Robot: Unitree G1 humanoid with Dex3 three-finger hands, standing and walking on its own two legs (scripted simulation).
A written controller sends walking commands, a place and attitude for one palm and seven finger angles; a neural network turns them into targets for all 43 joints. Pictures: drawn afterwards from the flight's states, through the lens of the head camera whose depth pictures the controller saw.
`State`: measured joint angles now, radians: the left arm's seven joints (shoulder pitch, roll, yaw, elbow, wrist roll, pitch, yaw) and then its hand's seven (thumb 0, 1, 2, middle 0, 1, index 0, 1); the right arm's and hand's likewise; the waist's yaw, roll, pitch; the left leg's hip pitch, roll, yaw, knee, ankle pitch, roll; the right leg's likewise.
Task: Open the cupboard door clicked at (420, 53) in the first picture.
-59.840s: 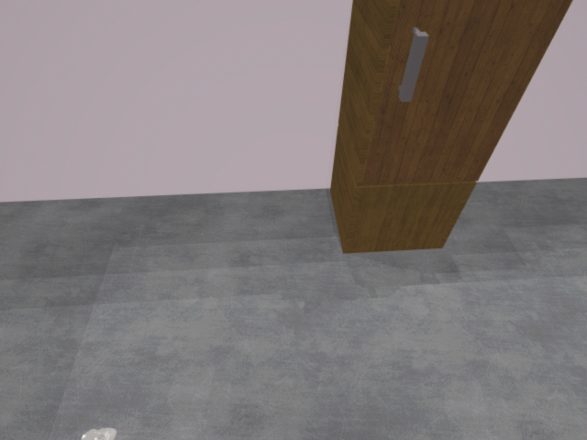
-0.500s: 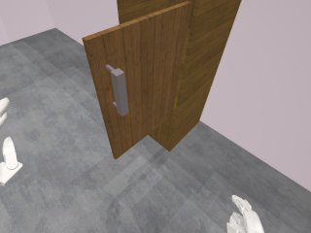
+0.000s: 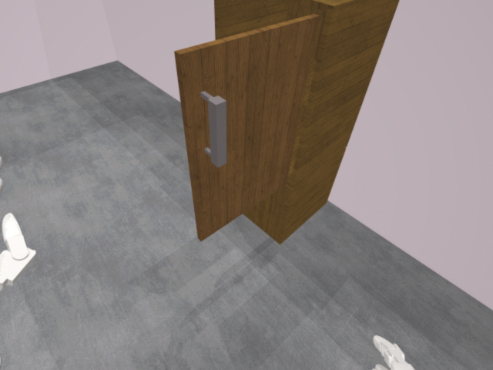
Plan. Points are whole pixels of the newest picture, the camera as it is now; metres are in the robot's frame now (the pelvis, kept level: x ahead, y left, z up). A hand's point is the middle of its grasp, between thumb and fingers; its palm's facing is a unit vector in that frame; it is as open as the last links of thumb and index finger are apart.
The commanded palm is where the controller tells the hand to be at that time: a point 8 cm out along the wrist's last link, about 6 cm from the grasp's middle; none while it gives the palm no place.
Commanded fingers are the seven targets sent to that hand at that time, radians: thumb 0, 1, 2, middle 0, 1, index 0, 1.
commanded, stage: stop stepping back and stand still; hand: left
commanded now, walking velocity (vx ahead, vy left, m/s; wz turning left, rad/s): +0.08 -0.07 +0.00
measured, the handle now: (212, 129) +0.58 +0.11 +0.09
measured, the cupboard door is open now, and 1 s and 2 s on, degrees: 87 87 87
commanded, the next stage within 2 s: let the arm hang, fingers relaxed in 0.12 s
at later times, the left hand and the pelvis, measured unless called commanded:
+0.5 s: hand out of the picture +0.08 +0.18 -0.16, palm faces +0.12 -0.98 -0.16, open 7.2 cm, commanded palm none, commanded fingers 0.00 0.90 0.90 -0.20 -0.30 -0.20 -0.30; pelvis +0.01 +0.01 +0.00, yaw +4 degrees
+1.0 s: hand out of the picture -0.02 +0.18 -0.16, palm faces +0.09 -0.98 -0.20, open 7.4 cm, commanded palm none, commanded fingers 0.00 0.90 0.90 -0.20 -0.30 -0.20 -0.30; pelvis +0.01 +0.02 +0.02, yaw +3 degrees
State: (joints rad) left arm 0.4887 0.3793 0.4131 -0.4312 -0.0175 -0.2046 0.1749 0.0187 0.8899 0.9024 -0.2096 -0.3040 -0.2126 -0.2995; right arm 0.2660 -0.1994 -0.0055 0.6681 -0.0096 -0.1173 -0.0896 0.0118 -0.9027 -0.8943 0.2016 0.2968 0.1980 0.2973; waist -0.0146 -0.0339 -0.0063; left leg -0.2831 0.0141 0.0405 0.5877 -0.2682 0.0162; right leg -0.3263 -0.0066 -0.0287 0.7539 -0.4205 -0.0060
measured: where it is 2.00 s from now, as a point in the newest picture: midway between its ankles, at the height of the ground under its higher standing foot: outside the picture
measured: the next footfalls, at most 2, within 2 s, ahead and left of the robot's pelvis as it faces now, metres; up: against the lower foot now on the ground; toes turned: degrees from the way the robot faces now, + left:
none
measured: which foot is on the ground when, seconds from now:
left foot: down 0.00-1.00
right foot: down 0.00-1.00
